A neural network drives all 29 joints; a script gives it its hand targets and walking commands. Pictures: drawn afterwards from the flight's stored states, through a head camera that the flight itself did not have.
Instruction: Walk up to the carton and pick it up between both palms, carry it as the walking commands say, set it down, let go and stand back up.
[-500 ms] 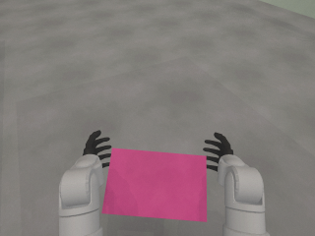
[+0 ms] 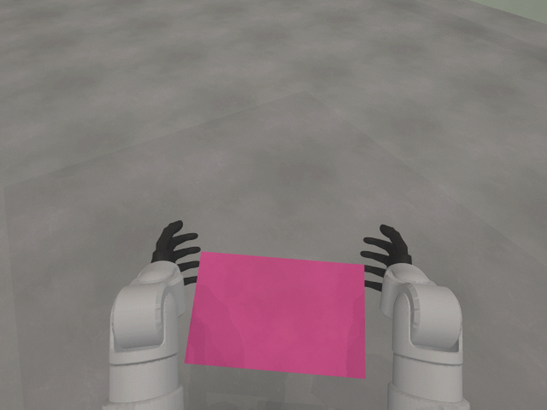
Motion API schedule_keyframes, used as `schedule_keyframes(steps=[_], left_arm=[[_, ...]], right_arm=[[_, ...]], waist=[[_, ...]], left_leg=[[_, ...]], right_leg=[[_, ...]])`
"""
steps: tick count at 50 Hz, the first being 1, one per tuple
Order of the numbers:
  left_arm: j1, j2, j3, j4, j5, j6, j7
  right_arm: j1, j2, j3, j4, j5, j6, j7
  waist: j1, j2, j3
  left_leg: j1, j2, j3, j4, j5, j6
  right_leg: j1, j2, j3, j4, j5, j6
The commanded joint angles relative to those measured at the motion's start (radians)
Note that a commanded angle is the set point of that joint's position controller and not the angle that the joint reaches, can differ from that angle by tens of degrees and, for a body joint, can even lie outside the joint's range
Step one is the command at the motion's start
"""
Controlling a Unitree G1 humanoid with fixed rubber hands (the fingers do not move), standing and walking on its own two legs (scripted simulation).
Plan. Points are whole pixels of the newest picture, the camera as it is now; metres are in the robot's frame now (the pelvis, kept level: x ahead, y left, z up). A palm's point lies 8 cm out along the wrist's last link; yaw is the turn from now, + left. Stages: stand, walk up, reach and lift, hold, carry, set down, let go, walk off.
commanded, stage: carry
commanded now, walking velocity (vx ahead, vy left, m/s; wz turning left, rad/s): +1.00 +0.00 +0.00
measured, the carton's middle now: (277, 312) +0.27 -0.01 -0.02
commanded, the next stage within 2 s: none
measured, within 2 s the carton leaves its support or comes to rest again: neither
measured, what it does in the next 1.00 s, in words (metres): walks ahead: left foot, then right foot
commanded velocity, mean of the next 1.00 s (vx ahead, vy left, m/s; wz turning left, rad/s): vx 1.00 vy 0.00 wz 0.00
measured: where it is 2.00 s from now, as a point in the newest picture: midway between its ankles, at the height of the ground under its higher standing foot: (262, 136)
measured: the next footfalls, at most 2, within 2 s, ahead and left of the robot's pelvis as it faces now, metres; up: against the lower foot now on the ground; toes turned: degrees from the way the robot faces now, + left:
left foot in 0.28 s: +0.34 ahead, +0.12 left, +0.00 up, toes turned +9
right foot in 0.68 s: +0.77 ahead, -0.13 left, +0.00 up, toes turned -10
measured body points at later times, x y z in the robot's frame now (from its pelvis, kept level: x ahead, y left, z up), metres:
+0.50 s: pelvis +0.37 +0.02 +0.01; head +0.40 +0.03 +0.46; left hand +0.67 +0.16 +0.07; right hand +0.63 -0.16 +0.07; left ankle +0.30 +0.11 -0.74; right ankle +0.35 -0.13 -0.65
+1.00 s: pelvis +0.85 -0.02 +0.01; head +0.86 -0.03 +0.46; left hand +1.13 +0.14 +0.08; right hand +1.14 -0.18 +0.08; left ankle +0.96 +0.13 -0.69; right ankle +0.73 -0.12 -0.74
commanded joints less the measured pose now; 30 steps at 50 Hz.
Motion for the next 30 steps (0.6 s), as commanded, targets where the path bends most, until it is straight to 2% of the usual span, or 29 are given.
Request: schedule_keyframes(steps=[1, 2, 3, 5, 8, 9, 12, 13, 14, 15, 16, 17, 18, 19, 20, 21, 22, 24, 27, 28, 29, 30], left_arm=[[-0.469, -1.031, -0.671, -0.081, -0.448, 0.021, -0.326], [-0.468, -1.037, -0.677, -0.081, -0.453, 0.018, -0.328], [-0.463, -1.040, -0.676, -0.078, -0.461, 0.017, -0.331], [-0.472, -1.032, -0.680, -0.096, -0.480, 0.011, -0.339], [-0.452, -1.003, -0.677, -0.109, -0.482, 0.013, -0.346], [-0.438, -0.990, -0.676, -0.115, -0.482, 0.016, -0.347], [-0.391, -0.950, -0.672, -0.151, -0.481, 0.020, -0.348], [-0.383, -0.934, -0.671, -0.166, -0.480, 0.022, -0.349], [-0.383, -0.923, -0.673, -0.176, -0.477, 0.024, -0.348], [-0.386, -0.910, -0.673, -0.179, -0.465, 0.024, -0.349], [-0.414, -0.914, -0.698, -0.195, -0.470, 0.028, -0.352], [-0.408, -0.935, -0.698, -0.158, -0.460, 0.026, -0.357], [-0.394, -0.966, -0.697, -0.133, -0.464, 0.019, -0.355], [-0.410, -0.983, -0.700, -0.140, -0.475, 0.013, -0.355], [-0.407, -0.997, -0.700, -0.143, -0.474, 0.006, -0.351], [-0.382, -1.008, -0.700, -0.127, -0.474, 0.001, -0.346], [-0.381, -1.016, -0.703, -0.137, -0.474, -0.006, -0.341], [-0.385, -1.021, -0.712, -0.160, -0.464, -0.015, -0.325], [-0.346, -0.989, -0.726, -0.161, -0.445, -0.008, -0.307], [-0.331, -0.979, -0.730, -0.152, -0.440, -0.002, -0.304], [-0.335, -0.969, -0.735, -0.152, -0.438, 0.004, -0.304], [-0.342, -0.958, -0.737, -0.152, -0.439, 0.010, -0.304]], right_arm=[[-0.591, 0.972, 0.741, -0.049, 0.480, -0.029, 0.405], [-0.579, 0.981, 0.736, -0.038, 0.477, -0.036, 0.404], [-0.578, 0.987, 0.732, -0.044, 0.476, -0.041, 0.399], [-0.570, 0.993, 0.725, -0.064, 0.468, -0.051, 0.386], [-0.524, 0.988, 0.714, -0.075, 0.445, -0.057, 0.372], [-0.512, 0.983, 0.714, -0.085, 0.438, -0.056, 0.369], [-0.478, 0.960, 0.707, -0.108, 0.424, -0.055, 0.362], [-0.464, 0.952, 0.707, -0.110, 0.423, -0.055, 0.359], [-0.459, 0.947, 0.715, -0.120, 0.427, -0.055, 0.359], [-0.478, 0.940, 0.728, -0.141, 0.437, -0.052, 0.362], [-0.492, 0.936, 0.736, -0.118, 0.443, -0.054, 0.367], [-0.491, 0.961, 0.748, -0.121, 0.443, -0.058, 0.368], [-0.465, 0.967, 0.737, -0.112, 0.434, -0.058, 0.371], [-0.447, 0.991, 0.735, -0.089, 0.433, -0.064, 0.372], [-0.453, 1.004, 0.739, -0.095, 0.450, -0.068, 0.375], [-0.446, 0.997, 0.737, -0.096, 0.459, -0.070, 0.380], [-0.468, 0.989, 0.742, -0.126, 0.475, -0.076, 0.384], [-0.484, 0.953, 0.742, -0.165, 0.493, -0.073, 0.394], [-0.439, 0.902, 0.725, -0.156, 0.479, -0.051, 0.405], [-0.416, 0.892, 0.719, -0.142, 0.469, -0.045, 0.407], [-0.400, 0.883, 0.712, -0.135, 0.461, -0.040, 0.407], [-0.396, 0.874, 0.706, -0.135, 0.453, -0.035, 0.406]], waist=[[0.039, -0.059, -0.155], [0.037, -0.061, -0.154], [0.038, -0.097, -0.158], [0.036, -0.155, -0.129], [0.033, -0.165, -0.059], [0.031, -0.168, -0.056], [0.030, -0.245, -0.122], [0.020, -0.261, -0.179], [-0.009, -0.229, -0.265], [-0.028, -0.123, -0.350], [-0.011, 0.189, -0.344], [-0.013, 0.211, -0.348], [-0.023, 0.130, -0.339], [-0.019, 0.013, -0.312], [-0.013, -0.014, -0.276], [-0.006, 0.007, -0.249], [-0.003, 0.035, -0.215], [-0.001, 0.078, -0.143], [0.003, 0.114, -0.059], [0.000, 0.131, -0.048], [-0.005, 0.156, -0.049], [-0.004, 0.170, -0.058]], left_leg=[[-0.571, 0.049, -0.113, 0.343, 0.075, 0.009], [-0.558, 0.061, -0.097, 0.287, 0.114, 0.003], [-0.513, 0.057, -0.063, 0.238, 0.140, -0.008], [-0.438, 0.038, -0.012, 0.149, 0.170, -0.028], [-0.308, 0.017, 0.063, -0.071, 0.220, -0.028], [-0.217, -0.005, 0.101, -0.160, 0.234, -0.017], [0.004, -0.116, 0.208, -0.253, 0.210, 0.011], [0.101, -0.141, 0.225, -0.279, 0.180, 0.029], [0.314, -0.143, 0.229, -0.382, 0.205, 0.058], [0.600, -0.023, 0.007, -0.391, 0.050, 0.089], [0.723, 0.294, -0.590, -0.567, -0.206, 0.222], [0.721, 0.336, -0.709, -0.613, 0.099, 0.252], [0.720, 0.342, -0.585, -0.559, 0.307, 0.235], [0.656, 0.329, -0.470, -0.531, 0.392, 0.204], [0.596, 0.301, -0.385, -0.555, 0.373, 0.164], [0.558, 0.276, -0.305, -0.588, 0.328, 0.129], [0.517, 0.259, -0.251, -0.615, 0.287, 0.115], [0.450, 0.218, -0.142, -0.671, 0.326, 0.113], [0.404, 0.117, 0.038, -0.724, 0.473, 0.091], [0.406, 0.104, 0.074, -0.741, 0.523, 0.083], [0.426, 0.115, 0.087, -0.753, 0.619, 0.079], [0.451, 0.130, 0.101, -0.737, 0.774, 0.071]], right_leg=[[0.533, -0.374, 0.517, -0.222, 0.065, -0.141], [0.525, -0.335, 0.417, -0.217, 0.130, -0.103], [0.509, -0.291, 0.325, -0.223, 0.203, -0.082], [0.458, -0.255, 0.251, -0.247, 0.288, -0.077], [0.379, -0.214, 0.157, -0.314, 0.321, -0.063], [0.350, -0.196, 0.107, -0.309, 0.417, -0.047], [0.375, -0.200, 0.019, -0.130, 0.978, -0.019], [0.381, -0.204, -0.003, 0.009, 1.109, -0.009], [0.300, -0.185, -0.045, 0.254, 1.106, 0.010], [0.007, -0.133, -0.018, 0.560, 0.836, 0.030], [-0.365, 0.046, 0.070, 0.817, 0.081, 0.037], [-0.497, 0.075, 0.257, 1.008, -0.081, 0.021], [-0.574, -0.004, 0.330, 1.061, -0.072, 0.007], [-0.565, -0.060, 0.339, 1.014, -0.024, 0.013], [-0.556, -0.089, 0.319, 0.932, 0.006, 0.027], [-0.534, -0.111, 0.287, 0.852, 0.035, 0.041], [-0.514, -0.112, 0.252, 0.770, 0.055, 0.048], [-0.474, -0.089, 0.179, 0.591, 0.096, 0.056], [-0.338, -0.033, 0.071, 0.221, 0.219, 0.062], [-0.286, -0.014, 0.036, 0.126, 0.258, 0.059], [-0.240, -0.001, 0.006, 0.075, 0.301, 0.053], [-0.197, 0.007, -0.011, 0.048, 0.325, 0.043]])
